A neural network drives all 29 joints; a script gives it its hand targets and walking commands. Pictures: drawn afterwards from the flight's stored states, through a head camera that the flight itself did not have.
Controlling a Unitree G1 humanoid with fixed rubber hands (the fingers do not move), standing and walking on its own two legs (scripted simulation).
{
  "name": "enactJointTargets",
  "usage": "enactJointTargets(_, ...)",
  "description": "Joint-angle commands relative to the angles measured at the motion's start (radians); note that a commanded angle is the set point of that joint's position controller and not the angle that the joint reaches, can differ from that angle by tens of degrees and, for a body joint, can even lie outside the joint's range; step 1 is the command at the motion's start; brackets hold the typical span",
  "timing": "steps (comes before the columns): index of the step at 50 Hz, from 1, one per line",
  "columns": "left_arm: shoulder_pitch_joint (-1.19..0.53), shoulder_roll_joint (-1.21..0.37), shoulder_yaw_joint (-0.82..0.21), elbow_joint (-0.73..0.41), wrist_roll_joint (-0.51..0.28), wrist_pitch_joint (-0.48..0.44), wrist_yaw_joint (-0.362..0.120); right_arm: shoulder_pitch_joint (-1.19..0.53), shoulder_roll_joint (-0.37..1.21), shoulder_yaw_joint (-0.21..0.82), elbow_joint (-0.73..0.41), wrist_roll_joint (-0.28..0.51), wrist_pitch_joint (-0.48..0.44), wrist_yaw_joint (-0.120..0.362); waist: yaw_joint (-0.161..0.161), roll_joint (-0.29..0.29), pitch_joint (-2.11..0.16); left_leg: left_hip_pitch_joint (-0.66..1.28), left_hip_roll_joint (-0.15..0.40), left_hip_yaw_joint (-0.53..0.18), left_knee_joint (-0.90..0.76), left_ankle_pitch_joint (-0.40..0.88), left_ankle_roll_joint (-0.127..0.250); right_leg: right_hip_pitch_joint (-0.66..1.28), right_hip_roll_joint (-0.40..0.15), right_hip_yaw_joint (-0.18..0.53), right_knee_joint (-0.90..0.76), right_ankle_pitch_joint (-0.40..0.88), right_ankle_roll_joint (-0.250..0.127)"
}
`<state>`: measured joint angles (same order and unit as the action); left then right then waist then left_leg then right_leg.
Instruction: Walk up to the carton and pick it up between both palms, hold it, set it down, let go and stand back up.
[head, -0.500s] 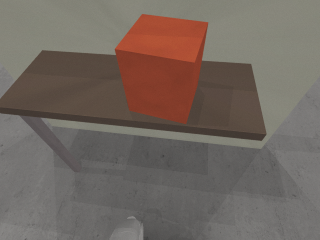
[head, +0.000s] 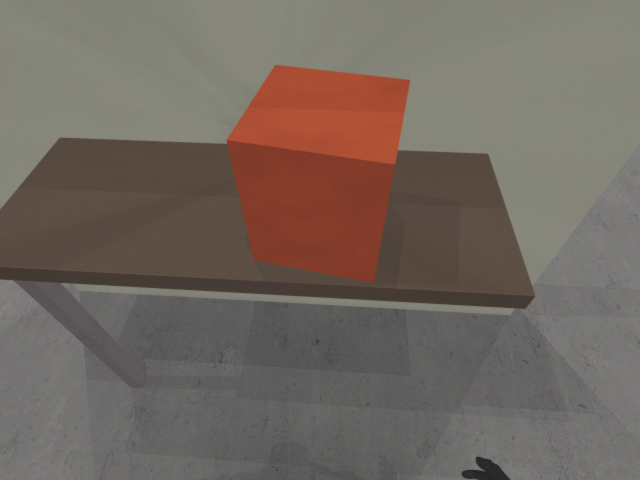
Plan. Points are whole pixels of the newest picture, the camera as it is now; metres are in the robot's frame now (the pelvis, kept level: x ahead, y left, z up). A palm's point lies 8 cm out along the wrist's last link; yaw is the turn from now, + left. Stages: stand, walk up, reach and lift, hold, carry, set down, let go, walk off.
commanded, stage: walk up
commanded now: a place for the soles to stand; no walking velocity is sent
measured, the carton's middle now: (325, 177) +0.54 +0.00 +0.06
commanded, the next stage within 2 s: none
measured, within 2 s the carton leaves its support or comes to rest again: neither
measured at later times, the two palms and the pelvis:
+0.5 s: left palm out of the picture +0.00 +0.29 -0.12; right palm out of the picture +0.04 -0.24 -0.13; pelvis +0.01 +0.04 +0.00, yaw -6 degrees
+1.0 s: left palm (102, 424) +0.22 +0.33 -0.12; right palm out of the picture +0.07 -0.12 -0.14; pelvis +0.08 +0.11 -0.01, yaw -16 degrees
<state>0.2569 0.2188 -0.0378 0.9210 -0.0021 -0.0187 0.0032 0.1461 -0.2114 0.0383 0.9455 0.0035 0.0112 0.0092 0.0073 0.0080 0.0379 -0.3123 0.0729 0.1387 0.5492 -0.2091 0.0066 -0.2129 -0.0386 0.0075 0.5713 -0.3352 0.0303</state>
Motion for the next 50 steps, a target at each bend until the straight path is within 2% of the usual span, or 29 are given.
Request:
enactJointTargets(1, 0.038, 0.140, 0.029, -0.017, 0.000, -0.011, 0.009, 0.007, -0.140, -0.027, -0.042, 0.002, -0.015, -0.005, -0.010, -0.035, -0.031, 0.101, 0.108, -0.129, -0.135, 0.063, 0.058, -0.076, -0.073, 0.076, -0.117, 0.191, -0.068)
enactJointTargets(4, 0.039, 0.136, 0.023, -0.003, -0.005, -0.012, 0.006, 0.033, -0.160, -0.032, -0.017, 0.001, -0.014, -0.005, -0.007, -0.026, -0.016, 0.113, 0.096, -0.123, -0.156, -0.035, 0.046, -0.104, -0.067, 0.077, -0.151, 0.127, -0.069)
enactJointTargets(9, 0.046, 0.153, 0.024, 0.025, 0.002, -0.013, 0.008, 0.057, -0.170, -0.030, 0.016, 0.001, -0.018, -0.007, -0.008, 0.038, -0.052, 0.134, 0.107, -0.120, -0.179, -0.012, 0.046, -0.076, -0.058, 0.084, -0.138, 0.140, -0.069)
enactJointTargets(12, 0.036, 0.153, 0.021, 0.038, -0.003, -0.013, 0.010, 0.066, -0.175, -0.024, 0.027, -0.003, -0.015, -0.011, -0.010, 0.004, -0.036, 0.135, 0.103, -0.095, -0.164, 0.010, 0.048, -0.084, -0.071, 0.088, -0.146, 0.182, -0.072)
enactJointTargets(13, 0.033, 0.154, 0.020, 0.043, -0.005, -0.013, 0.012, 0.079, -0.176, -0.022, 0.032, -0.001, -0.015, -0.011, -0.013, -0.042, -0.018, 0.132, 0.106, -0.103, -0.156, 0.014, 0.043, -0.092, -0.067, 0.093, -0.146, 0.189, -0.074)
enactJointTargets(15, 0.032, 0.163, 0.018, 0.038, -0.002, -0.011, 0.012, 0.090, -0.184, -0.019, 0.035, -0.005, -0.011, -0.012, -0.015, -0.018, -0.028, 0.146, 0.098, -0.086, -0.154, -0.027, 0.041, -0.102, -0.069, 0.106, -0.148, 0.161, -0.075)
enactJointTargets(16, 0.225, 0.178, 0.055, 0.033, 0.027, -0.015, 0.029, 0.070, -0.265, -0.053, -0.021, -0.070, 0.002, 0.011, 0.033, 0.061, -0.042, -0.002, 0.023, 0.005, 0.049, -0.395, 0.001, -0.008, -0.139, 0.300, -0.225, -0.245, -0.160)
enactJointTargets(17, 0.288, 0.272, 0.091, 0.053, 0.031, -0.006, 0.048, 0.001, -0.225, -0.047, -0.079, -0.086, 0.017, 0.024, 0.084, -0.085, 0.084, -0.279, -0.041, -0.008, 0.227, -0.457, -0.040, 0.041, -0.260, 0.545, -0.350, -0.492, -0.238)
enactJointTargets(18, 0.271, 0.288, 0.103, 0.047, 0.041, -0.001, 0.074, -0.019, -0.194, -0.038, -0.115, -0.082, 0.029, 0.033, 0.079, -0.093, 0.181, -0.472, 0.010, -0.112, 0.365, -0.389, -0.054, 0.058, -0.340, 0.637, -0.387, -0.506, -0.270)
enactJointTargets(19, 0.228, 0.270, 0.115, 0.025, 0.039, -0.003, 0.091, 0.004, -0.180, -0.036, -0.125, -0.086, 0.036, 0.037, 0.055, -0.102, 0.170, -0.517, 0.054, -0.169, 0.411, -0.282, -0.065, 0.061, -0.348, 0.609, -0.378, -0.441, -0.248)
enactJointTargets(21, 0.176, 0.231, 0.113, -0.012, 0.040, -0.020, 0.090, 0.050, -0.198, -0.040, -0.124, -0.088, 0.030, 0.038, 0.017, -0.140, 0.070, -0.454, 0.077, -0.187, 0.429, -0.162, -0.098, 0.070, -0.262, 0.458, -0.340, -0.276, -0.205)
enactJointTargets(24, 0.131, 0.206, 0.119, -0.054, 0.050, -0.043, 0.077, 0.071, -0.188, -0.045, -0.146, -0.076, 0.022, 0.045, 0.008, -0.211, 0.031, -0.317, 0.083, -0.175, 0.369, -0.159, -0.102, 0.018, -0.216, 0.348, -0.290, -0.137, -0.200)
enactJointTargets(25, 0.146, 0.188, 0.114, -0.063, 0.054, -0.044, 0.073, 0.011, -0.189, -0.044, -0.163, -0.076, 0.028, 0.047, 0.038, -0.177, 0.069, -0.300, 0.064, -0.154, 0.363, -0.159, -0.099, -0.051, -0.205, 0.357, -0.301, -0.113, -0.205)
enactJointTargets(27, 0.098, 0.246, 0.126, -0.092, 0.054, -0.035, 0.063, 0.053, -0.166, -0.044, -0.174, -0.061, 0.028, 0.050, -0.001, -0.217, 0.083, -0.148, 0.049, -0.119, 0.252, -0.156, -0.078, -0.177, -0.194, 0.295, -0.244, -0.104, -0.192)
enactJointTargets(28, 0.071, 0.249, 0.129, -0.105, 0.058, -0.023, 0.056, 0.122, -0.167, -0.052, -0.160, -0.052, 0.026, 0.052, -0.032, -0.180, 0.064, 0.032, 0.005, -0.056, 0.203, -0.101, -0.061, -0.292, -0.165, 0.261, -0.195, -0.086, -0.178)
enactJointTargets(29, 0.028, 0.247, 0.125, -0.110, 0.069, -0.010, 0.046, 0.281, -0.173, -0.070, -0.119, -0.047, 0.017, 0.044, -0.117, -0.129, 0.007, 0.225, -0.037, -0.025, 0.093, -0.060, -0.042, -0.354, -0.094, 0.200, -0.049, -0.110, -0.135)
enactJointTargets(30, 0.083, 0.153, 0.093, -0.114, 0.072, -0.002, 0.039, 0.366, -0.225, -0.093, -0.097, -0.058, 0.010, 0.036, -0.135, 0.079, -0.050, 0.368, -0.044, -0.043, 0.024, -0.065, -0.034, -0.429, 0.014, 0.133, 0.167, -0.156, -0.103)
enactJointTargets(31, 0.139, 0.052, 0.058, -0.151, 0.059, -0.005, 0.036, 0.380, -0.301, -0.112, -0.130, -0.047, 0.005, 0.023, -0.122, 0.322, -0.082, 0.340, 0.243, -0.433, -0.206, -0.193, 0.025, -0.489, 0.107, 0.056, 0.426, -0.307, -0.047)
enactJointTargets(32, 0.186, 0.060, 0.058, -0.139, 0.029, 0.000, 0.047, 0.286, -0.344, -0.113, -0.149, -0.023, 0.014, -0.001, -0.067, 0.249, -0.066, 0.162, 0.342, -0.612, -0.338, -0.338, 0.122, -0.430, 0.085, 0.104, 0.550, -0.370, -0.043)
enactJointTargets(34, 0.200, 0.082, 0.053, -0.127, 0.026, 0.010, 0.042, 0.162, -0.267, -0.084, -0.159, -0.003, 0.016, -0.024, -0.011, 0.131, 0.043, 0.015, 0.349, -0.563, -0.344, -0.457, 0.166, -0.396, 0.008, 0.127, 0.632, -0.265, -0.034)
enactJointTargets(35, 0.212, 0.100, 0.060, -0.112, 0.031, 0.012, 0.040, 0.108, -0.221, -0.072, -0.151, -0.007, 0.013, -0.027, 0.010, 0.143, 0.060, -0.008, 0.303, -0.443, -0.329, -0.434, 0.150, -0.356, -0.016, 0.112, 0.555, -0.217, -0.025)
enactJointTargets(37, 0.245, 0.098, 0.067, -0.078, 0.033, 0.015, 0.030, 0.086, -0.191, -0.058, -0.151, -0.020, -0.006, -0.024, 0.022, 0.162, 0.056, -0.066, 0.281, -0.336, -0.291, -0.187, 0.161, -0.238, -0.012, 0.062, 0.463, -0.179, -0.024)
enactJointTargets(39, 0.215, 0.098, 0.070, -0.085, 0.037, 0.017, 0.025, 0.098, -0.185, -0.055, -0.143, -0.030, -0.021, -0.025, 0.015, 0.071, 0.028, -0.021, 0.296, -0.287, -0.229, 0.052, 0.180, -0.200, -0.011, 0.037, 0.405, -0.174, -0.028)
enactJointTargets(43, 0.126, 0.095, 0.072, -0.109, 0.033, 0.018, 0.023, 0.095, -0.209, -0.056, -0.141, -0.031, -0.027, -0.027, 0.002, 0.126, -0.010, 0.029, 0.311, -0.208, -0.141, 0.285, 0.179, -0.109, 0.002, 0.015, 0.188, -0.068, -0.041)
enactJointTargets(44, 0.131, 0.088, 0.071, -0.112, 0.027, 0.013, 0.020, 0.078, -0.204, -0.053, -0.148, -0.024, -0.024, -0.023, 0.021, 0.123, -0.021, -0.004, 0.292, -0.171, -0.129, 0.243, 0.148, -0.021, -0.004, 0.017, 0.066, 0.044, -0.053)
enactJointTargets(45, 0.129, 0.105, 0.078, -0.103, 0.038, 0.011, 0.017, 0.078, -0.184, -0.045, -0.159, -0.026, -0.023, -0.022, 0.024, 0.062, -0.025, -0.036, 0.275, -0.170, -0.113, 0.179, 0.127, 0.032, 0.000, 0.023, -0.010, 0.155, -0.068)
enactJointTargets(47, 0.077, 0.153, 0.085, -0.106, 0.019, -0.003, 0.011, 0.129, -0.131, -0.020, -0.141, -0.010, -0.023, -0.009, -0.012, -0.068, -0.070, -0.008, 0.135, -0.044, -0.040, 0.027, 0.044, 0.055, -0.101, 0.205, -0.053, 0.417, -0.132)
enactJointTargets(48, 0.052, 0.162, 0.083, -0.098, 0.003, -0.003, 0.011, 0.135, -0.104, -0.011, -0.132, -0.005, -0.015, -0.012, -0.019, -0.114, -0.082, 0.079, 0.080, -0.031, -0.006, -0.048, 0.029, -0.045, -0.115, 0.222, -0.090, 0.387, -0.163)
enactJointTargets(50, 0.019, 0.149, 0.072, -0.084, -0.002, -0.004, 0.009, 0.131, -0.107, -0.015, -0.109, -0.015, -0.007, -0.014, -0.026, -0.116, -0.054, 0.142, 0.063, -0.028, -0.037, -0.078, 0.038, -0.104, -0.106, 0.236, -0.132, 0.339, -0.154)
